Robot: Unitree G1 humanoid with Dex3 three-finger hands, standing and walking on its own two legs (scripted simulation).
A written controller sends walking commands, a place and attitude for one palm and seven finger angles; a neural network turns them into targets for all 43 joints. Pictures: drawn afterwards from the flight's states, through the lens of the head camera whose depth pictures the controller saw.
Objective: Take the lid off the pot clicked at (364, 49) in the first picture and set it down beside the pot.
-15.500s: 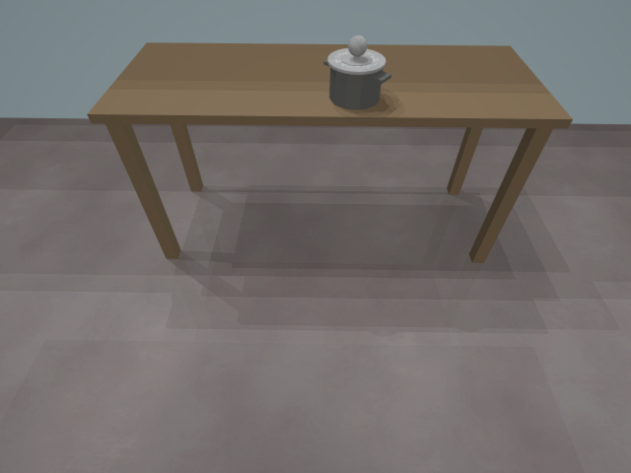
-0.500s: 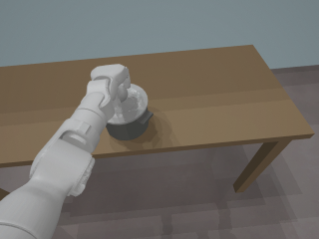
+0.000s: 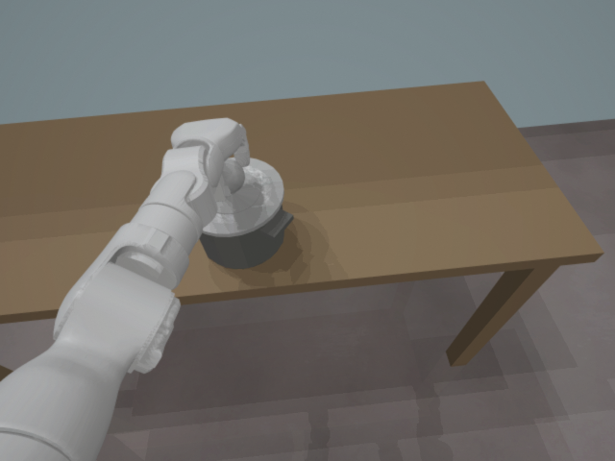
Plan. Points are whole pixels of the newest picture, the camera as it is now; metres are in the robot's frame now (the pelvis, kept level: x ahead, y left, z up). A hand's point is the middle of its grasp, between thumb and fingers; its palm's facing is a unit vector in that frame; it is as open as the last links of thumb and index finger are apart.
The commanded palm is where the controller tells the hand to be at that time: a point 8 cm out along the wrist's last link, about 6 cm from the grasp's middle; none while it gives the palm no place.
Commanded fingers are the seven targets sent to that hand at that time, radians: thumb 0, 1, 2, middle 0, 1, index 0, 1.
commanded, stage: lift the lid straight up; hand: left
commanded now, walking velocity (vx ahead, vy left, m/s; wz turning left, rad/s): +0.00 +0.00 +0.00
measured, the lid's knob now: (227, 176) +0.51 +0.09 +0.07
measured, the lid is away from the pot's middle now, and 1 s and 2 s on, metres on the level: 0.00 0.01 0.01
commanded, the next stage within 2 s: move the lid sideways beside the pot in 1.84 s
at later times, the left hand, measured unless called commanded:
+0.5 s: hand (206, 156) +0.48 +0.10 +0.14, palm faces -0.28 -0.05 -0.96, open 8.5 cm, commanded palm +0.48 +0.10 +0.21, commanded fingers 0.00 0.57 1.08 -0.83 -1.04 -0.75 -0.99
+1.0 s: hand (194, 131) +0.49 +0.11 +0.18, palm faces -0.27 -0.04 -0.96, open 8.5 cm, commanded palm +0.49 +0.10 +0.25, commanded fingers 0.00 0.57 1.08 -0.83 -1.04 -0.75 -0.99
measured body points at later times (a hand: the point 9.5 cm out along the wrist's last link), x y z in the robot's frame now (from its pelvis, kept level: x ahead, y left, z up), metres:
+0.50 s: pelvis +0.00 +0.00 +0.00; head +0.04 -0.03 +0.45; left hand +0.49 +0.10 +0.20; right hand +0.07 -0.26 -0.14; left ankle +0.01 +0.11 -0.73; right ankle -0.04 -0.12 -0.73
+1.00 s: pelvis +0.00 +0.00 +0.00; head +0.04 -0.03 +0.45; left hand +0.50 +0.11 +0.23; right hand +0.08 -0.26 -0.14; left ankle +0.01 +0.11 -0.73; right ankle -0.04 -0.12 -0.73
